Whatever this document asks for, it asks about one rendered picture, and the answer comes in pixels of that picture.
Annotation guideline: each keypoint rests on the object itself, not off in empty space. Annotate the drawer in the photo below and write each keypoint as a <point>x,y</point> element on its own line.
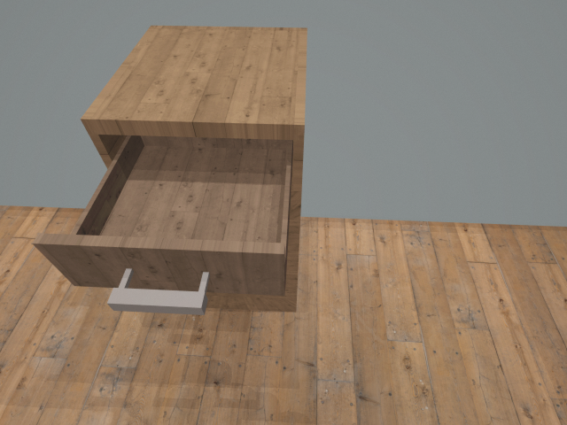
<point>173,207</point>

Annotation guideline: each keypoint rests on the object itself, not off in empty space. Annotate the handle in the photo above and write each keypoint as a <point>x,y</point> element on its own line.
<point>158,301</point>

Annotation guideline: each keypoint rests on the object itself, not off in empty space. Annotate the cabinet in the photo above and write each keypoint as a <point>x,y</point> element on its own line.
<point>217,82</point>

